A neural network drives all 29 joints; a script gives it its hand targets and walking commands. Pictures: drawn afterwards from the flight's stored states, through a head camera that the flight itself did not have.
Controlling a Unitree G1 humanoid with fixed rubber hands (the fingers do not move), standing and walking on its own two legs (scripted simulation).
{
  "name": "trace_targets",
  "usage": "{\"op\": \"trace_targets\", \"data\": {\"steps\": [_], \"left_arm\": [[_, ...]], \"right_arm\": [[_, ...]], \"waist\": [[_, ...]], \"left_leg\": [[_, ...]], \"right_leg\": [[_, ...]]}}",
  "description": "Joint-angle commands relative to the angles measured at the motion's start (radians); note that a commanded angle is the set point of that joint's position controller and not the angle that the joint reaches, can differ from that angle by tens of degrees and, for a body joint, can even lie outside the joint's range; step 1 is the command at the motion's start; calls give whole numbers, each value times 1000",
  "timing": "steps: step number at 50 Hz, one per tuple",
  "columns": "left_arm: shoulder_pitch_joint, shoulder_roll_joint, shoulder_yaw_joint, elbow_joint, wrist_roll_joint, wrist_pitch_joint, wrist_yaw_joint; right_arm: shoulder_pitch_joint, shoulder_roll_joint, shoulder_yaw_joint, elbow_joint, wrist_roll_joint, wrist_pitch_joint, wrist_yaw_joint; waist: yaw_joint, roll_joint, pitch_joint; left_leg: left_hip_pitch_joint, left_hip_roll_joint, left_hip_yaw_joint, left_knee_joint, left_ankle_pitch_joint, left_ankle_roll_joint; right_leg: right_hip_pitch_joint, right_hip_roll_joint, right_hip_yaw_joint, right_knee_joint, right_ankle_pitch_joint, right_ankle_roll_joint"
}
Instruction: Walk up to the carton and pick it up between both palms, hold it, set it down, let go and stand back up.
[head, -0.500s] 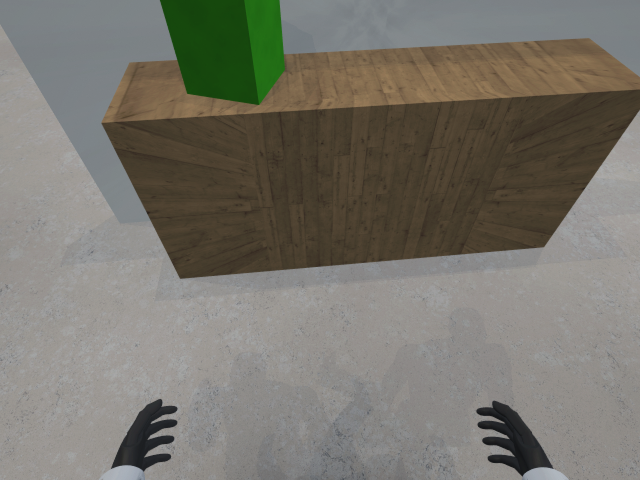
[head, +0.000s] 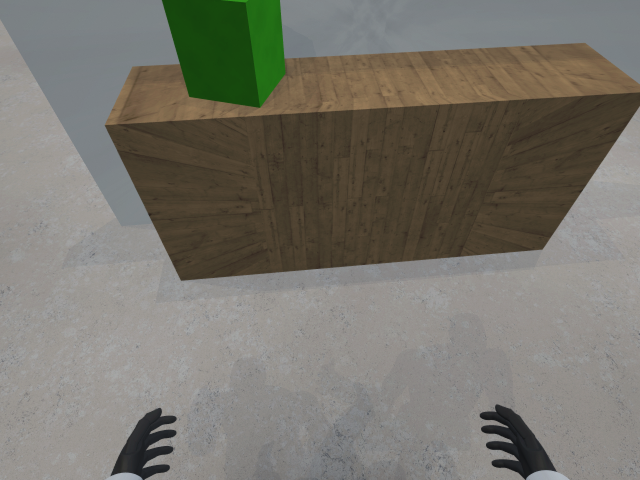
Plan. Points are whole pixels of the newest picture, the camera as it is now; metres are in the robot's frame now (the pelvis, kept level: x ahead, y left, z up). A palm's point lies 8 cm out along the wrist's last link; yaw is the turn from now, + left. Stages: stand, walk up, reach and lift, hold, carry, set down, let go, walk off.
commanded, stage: stand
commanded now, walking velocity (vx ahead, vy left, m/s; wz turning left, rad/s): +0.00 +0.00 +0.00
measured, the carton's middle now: (231, 39) +1.11 +0.25 +0.06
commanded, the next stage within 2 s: walk up in 0.02 s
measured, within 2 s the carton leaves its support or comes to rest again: neither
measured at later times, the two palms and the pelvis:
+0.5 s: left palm out of the picture +0.06 +0.36 -0.09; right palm (522, 458) +0.16 -0.23 -0.07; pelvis +0.03 +0.05 +0.01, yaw +2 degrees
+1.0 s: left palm (16, 426) +0.20 +0.43 -0.08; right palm (476, 434) +0.18 -0.18 -0.07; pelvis +0.13 +0.11 +0.02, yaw +4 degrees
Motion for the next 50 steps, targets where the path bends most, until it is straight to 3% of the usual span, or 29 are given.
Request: {"op": "trace_targets", "data": {"steps": [1,7,10,11,12,13,14,15,16,19,20,22,23,24,25,26,27,28,29,30,31,32,36,38,41,45,48,49,50], "left_arm": [[-82,255,28,-57,22,-40,-2],[-68,245,29,-39,19,-39,0],[-70,250,22,-32,23,-45,0],[70,365,56,-34,26,-73,-8],[130,394,73,-11,29,-81,-8],[194,426,87,0,35,-87,-6],[198,430,98,2,40,-99,-5],[205,439,100,-16,38,-111,0],[209,416,97,-28,35,-119,4],[186,395,87,-66,28,-120,-3],[172,389,86,-77,28,-121,-3],[145,390,83,-103,18,-116,-4],[91,393,82,-115,18,-111,-10],[47,406,79,-129,17,-108,-13],[11,387,75,-139,22,-99,-16],[49,339,61,-135,24,-94,-14],[101,258,33,-137,23,-85,-18],[109,265,25,-135,9,-74,-18],[126,352,39,-107,18,-63,-16],[179,391,45,-64,22,-56,-24],[181,419,57,-33,22,-50,-31],[190,393,55,-30,14,-46,-35],[179,372,57,0,18,-42,-46],[134,368,56,-16,16,-34,-49],[93,377,53,-29,17,-24,-43],[50,369,41,-50,16,-32,-39],[21,355,33,-66,20,-45,-36],[19,355,34,-63,19,-48,-39],[25,348,30,-72,17,-55,-40]], "right_arm": [[-47,-243,-104,-14,4,-42,-9],[-60,-248,-98,1,-6,-46,-3],[-65,-235,-96,3,2,-41,-5],[50,-337,-130,-20,-25,-46,26],[21,-323,-128,-39,-25,-41,41],[-20,-314,-130,-47,-30,-33,47],[-44,-313,-127,-70,-36,-31,50],[-64,-315,-126,-84,-39,-36,54],[-61,-307,-128,-93,-39,-42,57],[3,-305,-135,-94,-24,-51,75],[-2,-293,-132,-93,-19,-52,79],[-2,-278,-125,-86,-10,-55,84],[37,-287,-126,-63,-5,-56,85],[139,-289,-131,-21,2,-58,80],[279,-316,-148,35,6,-56,69],[399,-351,-164,84,4,-58,53],[418,-411,-175,82,-5,-66,45],[356,-474,-173,39,-18,-73,37],[221,-494,-171,-2,0,-71,37],[142,-494,-177,-23,12,-69,35],[145,-461,-172,-28,18,-69,33],[154,-429,-157,-16,17,-72,27],[203,-391,-142,-26,16,-83,31],[234,-402,-142,-35,17,-78,33],[288,-420,-148,-22,16,-77,31],[348,-406,-146,-25,13,-72,28],[335,-422,-143,-12,10,-71,29],[330,-416,-144,-16,9,-68,32],[320,-406,-142,-20,12,-69,32]], "waist": [[-9,-20,-17],[12,17,9],[3,-27,-31],[23,-44,-101],[56,-53,-42],[82,-114,25],[101,-148,70],[111,-104,99],[97,-35,103],[57,-113,-40],[51,-115,-54],[36,-145,-38],[3,-141,-32],[-57,-147,-49],[-121,-108,-77],[-169,56,-111],[-164,270,-53],[-114,288,7],[-50,195,98],[2,192,174],[1,130,202],[13,135,223],[1,102,156],[-5,90,126],[-44,122,140],[-80,87,90],[-74,115,103],[-74,74,116],[-66,87,123]], "left_leg": [[4,78,-92,-145,138,56],[-24,84,-117,-188,127,68],[17,78,-97,-171,155,64],[-83,67,-168,-71,-125,112],[-263,20,-133,2,-291,95],[-412,-10,-31,136,-260,73],[-529,15,-13,290,-187,56],[-600,42,-57,286,-158,55],[-598,63,-79,290,-119,49],[-411,61,-54,149,-83,38],[-371,76,-46,112,-51,36],[-258,76,-17,7,35,40],[-125,70,2,-37,109,41],[35,51,30,-100,209,40],[223,24,54,-115,189,42],[403,36,-20,-141,90,59],[444,149,-286,-278,-176,98],[263,302,-641,-461,-451,136],[103,368,-742,-574,-712,177],[-4,345,-728,-605,-730,163],[-56,295,-637,-570,-624,129],[-108,224,-537,-558,-491,107],[-112,136,-339,-517,-241,94],[-54,127,-332,-512,-267,97],[93,184,-405,-527,-314,100],[263,204,-401,-486,-185,120],[226,238,-388,-456,-98,177],[197,250,-396,-463,-115,190],[204,235,-358,-440,-41,198]], "right_leg": [[17,-92,107,-150,137,-79],[29,-96,112,-155,111,-76],[56,-93,103,-164,152,-68],[142,-106,183,-145,-231,-118],[221,-171,313,-251,-453,-175],[279,-284,456,-376,-562,-225],[327,-372,558,-461,-521,-269],[369,-408,571,-451,-377,-301],[369,-392,516,-431,-204,-293],[371,-296,308,-347,49,-230],[350,-305,263,-317,141,-227],[227,-269,165,-298,162,-205],[109,-239,124,-291,84,-186],[-2,-219,71,-239,32,-157],[-106,-185,53,-117,11,-128],[-236,-135,1,127,29,-106],[-445,-17,-74,396,-188,-74],[-504,13,-2,535,-187,-51],[-497,-32,52,577,-165,-56],[-468,-59,72,603,-99,-50],[-416,-85,72,577,-41,-43],[-360,-95,77,534,25,-32],[-257,-77,30,431,153,-4],[-244,-56,17,382,127,4],[-361,-71,21,290,118,10],[-429,-82,26,186,96,2],[-377,-79,19,114,44,8],[-367,-77,10,101,42,-4],[-362,-71,-2,65,33,-14]]}}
